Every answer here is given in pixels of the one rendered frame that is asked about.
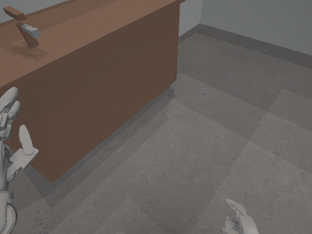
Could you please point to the counter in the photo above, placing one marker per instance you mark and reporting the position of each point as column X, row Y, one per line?
column 96, row 65

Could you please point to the right robot hand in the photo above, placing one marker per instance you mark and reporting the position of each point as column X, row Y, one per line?
column 244, row 225

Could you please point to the left robot forearm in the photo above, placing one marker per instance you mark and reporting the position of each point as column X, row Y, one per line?
column 8, row 213

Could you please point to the tap lever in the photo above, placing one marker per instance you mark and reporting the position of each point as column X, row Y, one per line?
column 35, row 33

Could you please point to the left robot hand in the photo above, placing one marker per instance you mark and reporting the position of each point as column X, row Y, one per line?
column 9, row 109

